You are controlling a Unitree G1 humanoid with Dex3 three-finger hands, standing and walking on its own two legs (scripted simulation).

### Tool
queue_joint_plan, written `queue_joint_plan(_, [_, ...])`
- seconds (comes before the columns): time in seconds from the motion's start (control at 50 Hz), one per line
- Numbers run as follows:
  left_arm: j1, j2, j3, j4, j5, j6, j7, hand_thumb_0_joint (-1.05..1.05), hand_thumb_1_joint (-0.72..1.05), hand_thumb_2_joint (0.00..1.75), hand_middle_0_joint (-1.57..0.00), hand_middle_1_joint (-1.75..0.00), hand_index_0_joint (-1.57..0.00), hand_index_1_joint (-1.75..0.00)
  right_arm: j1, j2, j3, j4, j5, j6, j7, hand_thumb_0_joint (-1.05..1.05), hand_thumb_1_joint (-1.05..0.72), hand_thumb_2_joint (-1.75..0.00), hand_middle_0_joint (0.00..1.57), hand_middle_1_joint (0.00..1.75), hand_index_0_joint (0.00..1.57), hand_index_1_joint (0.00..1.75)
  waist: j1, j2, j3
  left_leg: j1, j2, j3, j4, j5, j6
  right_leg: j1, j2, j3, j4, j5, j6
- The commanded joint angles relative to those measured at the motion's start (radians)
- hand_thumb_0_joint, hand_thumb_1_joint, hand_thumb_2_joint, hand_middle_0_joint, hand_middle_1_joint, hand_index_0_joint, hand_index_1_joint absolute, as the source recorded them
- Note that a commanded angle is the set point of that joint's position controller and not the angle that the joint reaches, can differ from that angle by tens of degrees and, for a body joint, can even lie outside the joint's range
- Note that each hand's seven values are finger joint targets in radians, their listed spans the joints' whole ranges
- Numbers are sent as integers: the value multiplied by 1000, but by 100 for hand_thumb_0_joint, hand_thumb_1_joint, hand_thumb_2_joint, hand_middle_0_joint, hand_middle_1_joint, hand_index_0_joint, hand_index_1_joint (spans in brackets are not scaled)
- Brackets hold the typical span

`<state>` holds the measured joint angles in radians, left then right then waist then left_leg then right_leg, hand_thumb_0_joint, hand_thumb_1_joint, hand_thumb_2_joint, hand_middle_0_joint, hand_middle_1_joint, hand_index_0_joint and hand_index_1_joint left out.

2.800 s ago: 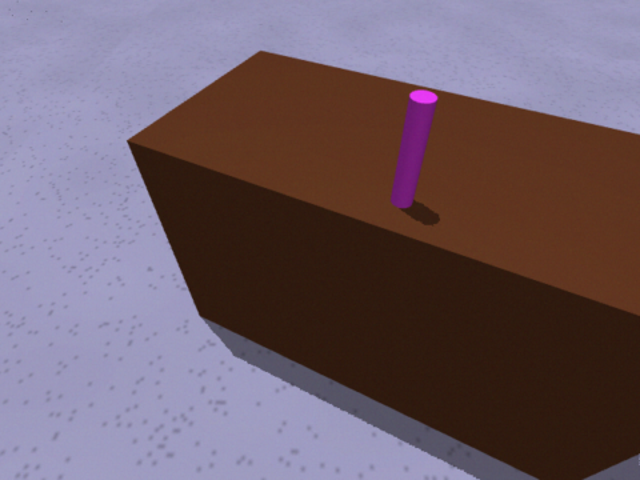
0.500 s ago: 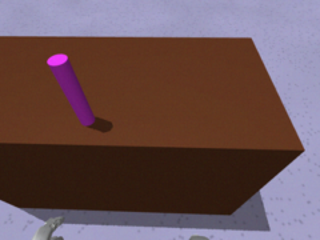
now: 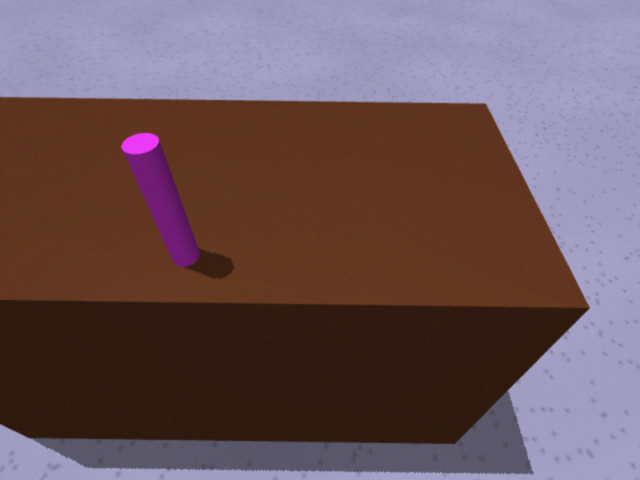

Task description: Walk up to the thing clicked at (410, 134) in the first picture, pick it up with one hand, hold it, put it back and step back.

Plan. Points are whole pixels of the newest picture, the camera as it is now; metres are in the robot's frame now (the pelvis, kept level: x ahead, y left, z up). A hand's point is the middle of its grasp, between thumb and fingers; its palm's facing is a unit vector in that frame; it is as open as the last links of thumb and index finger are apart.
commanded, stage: walk up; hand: left
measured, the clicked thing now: (166, 208) +0.44 +0.25 +0.09
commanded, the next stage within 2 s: stand in 0.82 s
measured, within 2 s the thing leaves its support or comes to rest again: neither
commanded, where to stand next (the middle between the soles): +0.06 +0.02 m, yaw +2 degrees
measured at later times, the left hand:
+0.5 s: hand out of the picture +0.10 +0.26 -0.15, palm faces -0.04 -0.94 -0.35, open 7.4 cm
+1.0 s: hand out of the picture +0.12 +0.26 -0.14, palm faces -0.07 -0.94 -0.34, open 7.4 cm
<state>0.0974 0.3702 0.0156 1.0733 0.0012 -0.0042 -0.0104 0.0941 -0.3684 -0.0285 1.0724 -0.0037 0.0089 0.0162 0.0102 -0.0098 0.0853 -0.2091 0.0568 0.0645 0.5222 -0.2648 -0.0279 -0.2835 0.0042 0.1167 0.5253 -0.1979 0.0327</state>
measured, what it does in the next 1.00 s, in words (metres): stands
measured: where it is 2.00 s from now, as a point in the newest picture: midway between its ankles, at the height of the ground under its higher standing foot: outside the picture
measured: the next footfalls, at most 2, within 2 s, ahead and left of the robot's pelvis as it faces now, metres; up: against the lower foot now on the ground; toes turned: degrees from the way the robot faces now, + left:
none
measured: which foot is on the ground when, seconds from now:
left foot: down 0.00-1.00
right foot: down 0.00-1.00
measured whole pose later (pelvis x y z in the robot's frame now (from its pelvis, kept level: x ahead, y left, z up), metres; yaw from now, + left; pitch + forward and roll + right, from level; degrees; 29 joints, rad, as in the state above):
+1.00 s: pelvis +0.03 +0.01 +0.01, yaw -1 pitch -1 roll +1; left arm 0.08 0.35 -0.01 1.11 0.01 -0.01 -0.01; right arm 0.11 -0.35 -0.03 1.12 -0.01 0.00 0.02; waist -0.02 -0.01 0.06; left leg -0.12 0.05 0.08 0.37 -0.23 -0.03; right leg -0.21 -0.01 0.13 0.40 -0.17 0.04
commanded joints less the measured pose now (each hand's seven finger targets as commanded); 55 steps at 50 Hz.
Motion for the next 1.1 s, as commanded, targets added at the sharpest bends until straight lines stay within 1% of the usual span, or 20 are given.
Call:
queue_joint_plan(0.0, [-35, 200, 46, -49, 0, -17, 10, 0, 90, 90, -20, -30, -20, -30, -78, -232, -45, -58, -4, -25, -8, 0, -90, -90, 20, 30, 20, 30, 4, 46, -85, 23, 104, -132, -191, -105, 87, 23, -59, 58, -105, 5, -71])
queue_joint_plan(0.02, [-29, 201, 46, -43, 0, -16, 10, 0, 90, 90, -20, -30, -20, -30, -85, -223, -44, -58, -3, -24, -8, 0, -90, -90, 20, 30, 20, 30, 8, 28, -79, 31, 99, -121, -183, -101, 86, 14, -60, 61, -119, 12, -70])
queue_joint_plan(0.1, [-68, 215, 46, -50, 6, -21, 10, 0, 90, 90, -20, -30, -20, -30, -58, -221, -47, -45, 0, -19, -7, 0, -90, -90, 20, 30, 20, 30, -18, -20, -82, 54, 70, -94, -158, -88, 68, -4, -90, 109, -167, 18, -79])
queue_joint_plan(0.12, [-59, 212, 44, -47, 5, -21, 10, 0, 90, 90, -20, -30, -20, -30, -66, -218, -45, -46, 0, -20, -6, 0, -90, -90, 20, 30, 20, 30, -13, -7, -83, 73, 74, -93, -164, -86, 68, -12, -89, 107, -171, 12, -78])
queue_joint_plan(0.2, [-53, 210, 44, -41, 4, -21, 11, 0, 90, 90, -20, -30, -20, -30, -63, -219, -45, -41, 3, -23, -4, 0, -90, -90, 20, 30, 20, 30, -9, 1, -117, 94, 87, -94, -175, -16, 72, 27, -82, 85, -148, 83, -69])
queue_joint_plan(0.3, [-39, 208, 43, -39, 5, -19, 14, 0, 90, 90, -20, -30, -20, -30, -72, -224, -51, -45, 3, -21, -8, 0, -90, -90, 20, 30, 20, 30, -10, 2, -136, 111, 92, -75, -170, 25, 76, 49, -79, 61, -131, 166, -68])
queue_joint_plan(0.36, [-48, 210, 43, -40, 5, -18, 15, 0, 90, 90, -20, -30, -20, -30, -74, -216, -52, -46, 5, -17, -8, 0, -90, -90, 20, 30, 20, 30, -15, -7, -123, 114, 79, -66, -153, 30, 68, 31, -88, 84, -140, 174, -72])
queue_joint_plan(0.44, [-60, 205, 42, -48, 5, -17, 16, 0, 90, 90, -20, -30, -20, -30, -72, -219, -55, -45, 4, -15, -7, 0, -90, -90, 20, 30, 20, 30, -19, 7, -117, 100, 86, -74, -172, 18, 70, 36, -80, 76, -133, 153, -72])
queue_joint_plan(0.46, [-47, 208, 43, -48, 5, -16, 16, 0, 90, 90, -20, -30, -20, -30, -75, -222, -55, -47, 4, -15, -7, 0, -90, -90, 20, 30, 20, 30, -11, 17, -126, 114, 92, -70, -167, 29, 73, 40, -79, 68, -124, 169, -69])
queue_joint_plan(0.56, [-45, 209, 43, -49, 7, -14, 16, 0, 90, 90, -20, -30, -20, -30, -85, -223, -58, -57, 2, -12, -7, 0, -90, -90, 20, 30, 20, 30, -10, 12, -114, 108, 90, -56, -160, 22, 77, 36, -74, 64, -120, 193, -67])
queue_joint_plan(0.62, [-65, 214, 46, -57, 8, -15, 17, 0, 90, 90, -20, -30, -20, -30, -65, -216, -60, -53, 4, -10, -7, 0, -90, -90, 20, 30, 20, 30, -21, -8, -124, 110, 82, -53, -154, 17, 70, 42, -85, 89, -125, 185, -76])
queue_joint_plan(0.78, [-71, 215, 47, -70, 9, -12, 15, 0, 90, 90, -20, -30, -20, -30, -63, -222, -62, -59, 2, -9, -4, 0, -90, -90, 20, 30, 20, 30, -22, -2, -116, 109, 84, -57, -158, -13, 71, 20, -72, 92, -124, 137, -78])
queue_joint_plan(0.8, [-49, 183, 28, -42, 9, -13, 12, 0, 90, 90, -20, -30, -20, -30, -43, -190, -44, -42, -8, -13, -5, 0, -90, -90, 20, 30, 20, 30, -25, 9, -158, 85, 92, -95, -220, -87, 68, 70, -91, 88, -176, 26, -63])
queue_joint_plan(0.82, [-59, 202, 31, -44, 11, -15, 11, 0, 90, 90, -20, -30, -20, -30, -51, -186, -44, -40, -11, -15, -5, 0, -90, -90, 20, 30, 20, 30, -21, -11, -119, 74, 82, -91, -230, -101, 64, 56, -90, 101, -198, -28, -60])
queue_joint_plan(0.84, [-51, 198, 29, -41, 16, -18, 10, 0, 90, 90, -20, -30, -20, -30, -61, -200, -48, -38, -12, -19, -6, 0, -90, -90, 20, 30, 20, 30, -22, 3, -136, 121, 90, -90, -224, -48, 62, 45, -90, 93, -191, 14, -60])
queue_joint_plan(0.86, [-58, 193, 26, -35, 13, -20, 9, 0, 90, 90, -20, -30, -20, -30, -57, -207, -46, -34, -13, -23, -6, 0, -90, -90, 20, 30, 20, 30, -22, 12, -124, 105, 90, -95, -227, -8, 63, 61, -87, 81, -191, 58, -56])
queue_joint_plan(0.9, [-54, 203, 26, -32, 11, -23, 12, 0, 90, 90, -20, -30, -20, -30, -49, -206, -44, -26, -12, -29, -8, 0, -90, -90, 20, 30, 20, 30, -19, -2, -109, 109, 90, -95, -241, 6, 58, 66, -88, 72, -192, 86, -55])
queue_joint_plan(0.98, [-50, 202, 23, -26, 5, -29, 14, 0, 90, 90, -20, -30, -20, -30, -27, -211, -45, -13, -10, -36, -10, 0, -90, -90, 20, 30, 20, 30, -25, -2, -143, 154, 89, -83, -232, 151, 52, 102, -97, 55, -179, 231, -54])
queue_joint_plan(1.06, [-38, 198, 18, -21, 7, -30, 18, 0, 90, 90, -20, -30, -20, -30, -21, -203, -42, -7, -7, -36, -13, 0, -90, -90, 20, 30, 20, 30, -28, 13, -142, 174, 91, -76, -226, 193, 43, 106, -102, 41, -178, 269, -49])
queue_joint_plan(1.08, [-44, 201, 18, -21, 7, -29, 19, 0, 90, 90, -20, -30, -20, -30, -18, -198, -41, -4, -6, -32, -13, 0, -90, -90, 20, 30, 20, 30, -30, -3, -122, 154, 87, -77, -228, 167, 43, 103, -103, 44, -191, 249, -48])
